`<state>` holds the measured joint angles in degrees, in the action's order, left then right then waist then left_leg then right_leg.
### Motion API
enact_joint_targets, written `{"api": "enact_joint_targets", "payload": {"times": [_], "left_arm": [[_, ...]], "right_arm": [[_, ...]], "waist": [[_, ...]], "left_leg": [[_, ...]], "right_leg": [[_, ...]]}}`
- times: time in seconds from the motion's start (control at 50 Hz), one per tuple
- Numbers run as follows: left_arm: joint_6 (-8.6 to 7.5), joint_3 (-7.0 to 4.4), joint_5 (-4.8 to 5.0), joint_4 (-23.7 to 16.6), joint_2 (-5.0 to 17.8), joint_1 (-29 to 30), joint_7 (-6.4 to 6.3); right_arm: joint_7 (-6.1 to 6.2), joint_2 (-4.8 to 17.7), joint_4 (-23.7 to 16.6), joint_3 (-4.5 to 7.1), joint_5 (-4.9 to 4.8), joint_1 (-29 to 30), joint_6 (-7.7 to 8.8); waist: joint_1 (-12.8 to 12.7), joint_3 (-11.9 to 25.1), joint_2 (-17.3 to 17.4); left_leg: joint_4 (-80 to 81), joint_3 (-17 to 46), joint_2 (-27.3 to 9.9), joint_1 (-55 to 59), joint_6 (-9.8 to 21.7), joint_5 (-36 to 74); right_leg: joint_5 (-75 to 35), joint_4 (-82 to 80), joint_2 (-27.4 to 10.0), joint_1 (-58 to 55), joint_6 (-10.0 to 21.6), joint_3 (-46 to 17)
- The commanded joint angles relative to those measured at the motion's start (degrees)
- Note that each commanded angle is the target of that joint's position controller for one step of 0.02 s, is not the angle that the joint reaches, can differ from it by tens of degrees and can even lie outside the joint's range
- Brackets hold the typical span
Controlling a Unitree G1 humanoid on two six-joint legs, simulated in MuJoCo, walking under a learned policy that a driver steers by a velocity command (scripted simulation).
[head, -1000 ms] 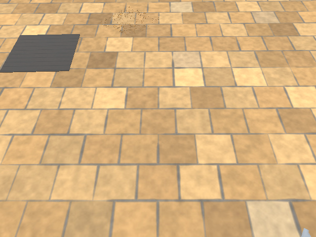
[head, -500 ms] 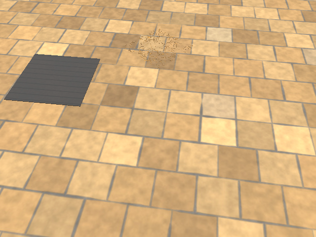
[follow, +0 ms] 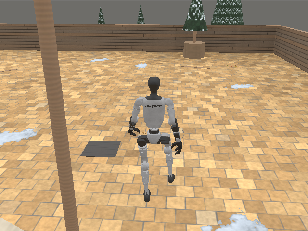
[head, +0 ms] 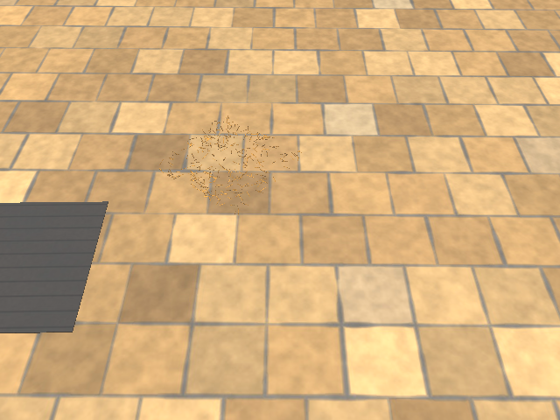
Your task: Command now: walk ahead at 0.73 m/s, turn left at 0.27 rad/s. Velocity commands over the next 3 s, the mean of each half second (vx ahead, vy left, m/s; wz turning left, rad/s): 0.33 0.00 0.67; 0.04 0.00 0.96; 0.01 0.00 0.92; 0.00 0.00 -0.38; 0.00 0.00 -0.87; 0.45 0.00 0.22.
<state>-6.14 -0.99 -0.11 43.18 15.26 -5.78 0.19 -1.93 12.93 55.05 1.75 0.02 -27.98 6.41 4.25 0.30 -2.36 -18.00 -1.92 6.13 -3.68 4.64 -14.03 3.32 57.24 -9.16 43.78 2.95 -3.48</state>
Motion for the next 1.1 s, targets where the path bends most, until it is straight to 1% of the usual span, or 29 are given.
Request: {"api": "enact_joint_targets", "payload": {"times": [0.02, 0.06, 0.1, 0.14, 0.16, 0.18, 0.2, 0.22, 0.24, 0.26, 0.28, 0.34, 0.42, 0.5, 0.56, 0.58, 0.6, 0.62, 0.64, 0.66, 0.7, 0.72, 0.76, 0.84, 0.98, 1.04, 1.06, 1.08, 1.1], "left_arm": [[-2.19, 0.46, -1.30, -4.7, 0.1, 5.8, 1.02], [-3.03, 0.14, -0.64, -6.4, 0.6, 9.9, 1.89], [-2.61, -0.98, -0.44, -7.9, 3.6, 11.3, 1.76], [-2.30, -2.39, -0.67, -7.2, 7.0, 5.8, 1.04], [-2.36, -3.12, -0.98, -5.2, 8.5, -2.5, 0.59], [-2.25, -3.61, -2.11, -3.3, 11.1, -13.5, 0.00], [-1.41, -2.86, -4.47, -3.8, 12.4, -14.8, 0.10], [-0.48, -2.16, -3.33, -6.2, 10.1, -14.3, 0.77], [0.63, -2.85, -1.46, -7.4, 9.3, -9.2, 0.49], [1.67, -2.09, -0.65, -7.6, 5.8, -5.2, -0.46], [2.32, -1.45, -0.73, -6.9, 4.0, -2.5, -1.23], [2.30, -2.28, -2.17, -5.5, 5.2, 4.1, -1.11], [2.25, -4.11, -1.33, -4.8, 8.7, 6.7, -1.63], [3.59, -4.89, 0.53, -3.7, 10.1, 7.8, -1.31], [4.93, -5.39, 1.57, -2.3, 10.4, 7.3, -0.97], [5.51, -5.25, 1.87, -1.3, 9.0, 5.6, -0.82], [6.37, -4.94, 1.26, -0.2, 6.8, 2.5, -0.49], [6.83, -4.52, -1.18, -2.6, 5.7, 2.2, -0.65], [6.31, -4.78, -1.59, -4.9, 6.7, 7.7, -1.21], [5.94, -5.21, -0.27, -5.1, 8.0, 9.2, -1.57], [5.53, -5.93, -0.61, -3.2, 9.2, 6.9, -2.57], [5.37, -6.07, -1.13, -2.9, 9.2, 6.2, -2.58], [4.98, -5.86, -0.80, -2.7, 7.7, 5.6, -1.99], [4.80, -4.93, 0.01, -3.3, 5.5, 7.4, -1.43], [4.01, -5.38, 0.68, -3.2, 7.1, 6.0, -0.24], [3.59, -6.17, 0.79, -2.5, 8.5, 2.1, 0.22], [3.66, -6.72, 0.61, -1.9, 9.4, -0.2, 0.09], [4.23, -7.36, -0.02, -2.2, 12.3, -0.7, -0.22], [4.87, -7.49, -1.69, -2.5, 14.9, 0.6, -0.44]], "right_arm": [[1.59, 6.8, -4.5, 0.73, -0.64, 3.4, 0.91], [2.18, 9.6, -3.3, 1.42, -1.20, -1.6, 0.15], [2.92, 10.5, -3.4, 1.97, -1.70, -2.2, -1.18], [3.75, 11.3, -4.4, 2.78, -1.21, -0.4, -2.58], [3.92, 11.5, -6.0, 3.02, -1.15, 3.1, -3.14], [4.01, 8.6, -9.6, 2.38, -0.37, 6.6, -3.31], [3.52, -0.7, -9.3, 0.23, 0.32, -6.1, -3.38], [2.85, 3.5, -8.7, 0.21, -1.00, -14.7, -3.57], [2.89, 7.3, -11.1, 1.14, -2.59, -8.6, -4.35], [3.51, 9.7, -12.7, 2.19, -2.11, -1.1, -5.38], [3.95, 10.7, -13.4, 3.17, -1.82, 2.7, -6.66], [4.36, 5.2, -15.0, 3.00, -2.07, 2.4, -9.78], [3.44, 5.9, -17.4, 3.44, -1.25, 6.6, -9.51], [1.60, 9.1, -19.1, 4.74, -1.33, 11.1, -10.91], [1.13, 10.2, -20.1, 5.90, -0.97, 12.4, -11.36], [1.60, 11.4, -19.6, 6.64, -0.41, 11.1, -11.27], [2.53, 15.9, -19.3, 8.12, 0.08, 8.6, -10.90], [3.30, 22.1, -21.8, 8.74, 0.14, 9.5, -10.06], [2.51, 22.2, -22.6, 8.56, 1.89, 9.2, -7.95], [2.05, 21.2, -22.8, 8.24, 1.63, 11.1, -6.35], [2.83, 16.9, -24.3, 6.99, -0.63, 16.9, -6.22], [3.46, 15.7, -25.2, 6.47, -0.75, 18.8, -6.71], [4.32, 14.5, -26.4, 6.01, -0.28, 18.3, -7.29], [5.05, 15.3, -27.3, 6.52, -0.79, 16.4, -7.89], [4.18, 15.6, -29.2, 6.83, -0.89, 17.6, -8.99], [3.78, 15.4, -30.1, 6.70, -1.61, 20.1, -9.33], [3.69, 14.5, -30.4, 6.31, -1.96, 20.7, -9.44], [3.51, 10.9, -29.8, 5.32, -1.71, 16.6, -9.66], [3.38, 11.1, -31.2, 5.39, -2.23, 15.4, -9.31]], "waist": [[-1.9, -8.3, 1.9], [0.3, -6.5, 3.5], [-0.5, -5.4, 5.8], [-4.4, -1.2, 8.9], [-9.4, 3.6, 9.3], [-13.6, 13.1, 7.0], [-7.3, 25.2, -12.7], [-6.2, 37.3, -17.0], [-6.5, 34.2, -14.1], [-7.0, 24.4, -6.7], [-5.5, 15.9, -3.2], [-0.7, 5.0, -4.9], [-0.6, 7.9, -3.4], [-1.3, 6.8, -5.0], [-0.6, 5.5, -3.3], [-0.5, 4.7, -0.6], [-0.7, 1.0, 10.7], [-4.4, -2.1, 25.3], [-1.1, 3.6, 19.3], [-2.0, 3.2, 13.4], [-5.1, 3.7, 8.4], [-5.9, 5.0, 9.0], [-5.8, 7.7, 8.3], [-4.4, 7.5, 8.8], [-3.1, 6.6, 12.4], [-5.1, 6.5, 12.6], [-6.1, 6.8, 11.0], [-3.8, 9.5, 1.7], [-1.5, 6.7, -14.3]], "left_leg": [[8.8, 5.5, -8.8, -19.1, 6.3, 29.9], [7.5, 8.5, -10.4, -14.1, 5.5, 26.7], [2.0, 11.9, -11.7, -5.9, 3.7, 25.0], [-8.1, 14.4, -11.8, -0.9, 1.4, 33.1], [-17.9, 13.7, -9.9, -1.7, -1.0, 35.4], [-34.3, 13.0, -6.4, -10.4, -3.7, 23.5], [-59.7, 9.0, 2.1, -27.2, -6.9, -29.1], [-70.9, 15.7, -0.4, -30.4, -7.4, -31.2], [-74.0, 12.3, -5.0, -36.1, -8.1, -23.7], [-69.8, 7.7, -7.6, -38.3, -8.9, -17.5], [-68.1, 6.1, -9.2, -37.3, -9.5, -14.5], [-55.8, 3.9, -12.0, -27.3, -9.5, -13.5], [-39.7, 2.5, -13.6, -21.5, -7.2, -1.2], [-30.0, -0.7, -12.0, -16.9, -4.3, 2.5], [-20.4, -3.5, -9.7, -13.0, -1.2, 2.0], [-16.7, -2.4, -8.5, -10.2, 0.6, 3.5], [-7.2, 8.3, -13.2, -7.3, 4.3, 16.4], [-3.1, 30.0, -23.3, -2.1, 12.5, 26.7], [0.8, 36.9, -25.6, -4.4, 17.2, 16.6], [2.2, 33.2, -23.7, -4.2, 14.6, 10.5], [0.3, 27.4, -20.1, -5.1, 8.7, 7.6], [-0.7, 25.4, -18.7, -7.0, 7.7, 9.8], [-2.1, 23.9, -16.3, -6.9, 7.1, 13.5], [-3.2, 27.3, -14.5, -4.5, 7.3, 11.7], [-4.7, 35.6, -12.3, -6.4, 6.7, 9.7], [-6.8, 37.4, -9.5, -9.0, 4.7, 9.0], [-9.4, 35.8, -7.1, -12.6, 2.8, 4.7], [-19.1, 29.2, -2.2, -19.5, 0.1, -13.4], [-32.0, 15.6, 5.2, -30.3, -3.0, -22.2]], "right_leg": [[-16.8, -18.3, 5.4, -14.0, -2.1, 5.7], [-23.5, -25.9, 8.6, -18.4, -2.5, 5.2], [-21.5, -32.4, 10.1, -18.5, -2.3, 2.6], [-16.1, -33.0, 11.4, -23.9, -1.3, 1.4], [-19.0, -33.4, 10.2, -32.4, -0.5, 1.2], [-36.2, -27.1, 1.4, -49.3, 1.6, -3.7], [-66.8, -19.4, -18.4, -68.3, 10.7, -20.2], [-60.9, -21.0, -22.3, -72.8, 15.0, -30.7], [-35.5, -26.7, -21.1, -67.6, 15.7, -28.6], [-24.6, -31.1, -16.0, -57.2, 13.4, -21.0], [-20.4, -33.9, -12.8, -46.4, 12.0, -14.8], [-13.8, -41.5, -8.8, -24.8, 10.1, -0.9], [-14.5, -43.0, -10.8, -25.6, 10.8, 5.5], [-2.0, -42.5, -11.9, -28.1, 8.2, 9.7], [5.7, -37.0, -11.7, -30.4, 4.0, 12.1], [11.2, -31.7, -9.5, -28.8, 1.4, 13.6], [19.4, -18.2, -3.6, -22.4, -3.1, 18.1], [36.2, 1.3, 5.6, -4.2, -8.2, 16.3], [34.8, 10.5, 8.7, -0.3, -7.2, 3.2], [29.2, 11.5, 8.4, 1.1, -5.3, 0.1], [19.9, 8.2, 6.9, 0.1, -4.0, -2.1], [17.4, 7.4, 7.4, -2.7, -4.2, -2.1], [14.1, 5.4, 9.4, -6.0, -4.9, -2.1], [13.0, -6.8, 12.2, -7.0, -6.4, -3.7], [15.2, -19.6, 13.9, -16.0, -5.8, -5.4], [11.1, -31.4, 13.2, -25.3, -4.4, -4.5], [5.2, -37.4, 10.4, -31.8, -3.5, -4.4], [3.8, -38.7, -0.6, -40.5, 0.6, -12.3], [-3.3, -41.8, -10.3, -40.1, 9.1, -25.4]]}}
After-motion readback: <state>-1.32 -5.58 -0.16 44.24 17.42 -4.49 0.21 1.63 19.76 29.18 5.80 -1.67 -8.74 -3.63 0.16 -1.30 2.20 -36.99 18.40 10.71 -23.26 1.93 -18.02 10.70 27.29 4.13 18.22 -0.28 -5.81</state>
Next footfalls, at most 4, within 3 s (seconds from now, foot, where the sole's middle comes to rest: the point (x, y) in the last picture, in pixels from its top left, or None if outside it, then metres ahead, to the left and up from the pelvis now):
0.18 right None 0.42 -0.11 -0.78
0.60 left None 0.30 0.13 -0.78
1.08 right None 0.46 0.00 -0.78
1.50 left None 0.18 0.11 -0.78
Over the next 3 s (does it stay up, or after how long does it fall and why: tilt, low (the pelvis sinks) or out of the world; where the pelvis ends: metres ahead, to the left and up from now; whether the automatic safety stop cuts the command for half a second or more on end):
stays up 0.43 0.16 -0.01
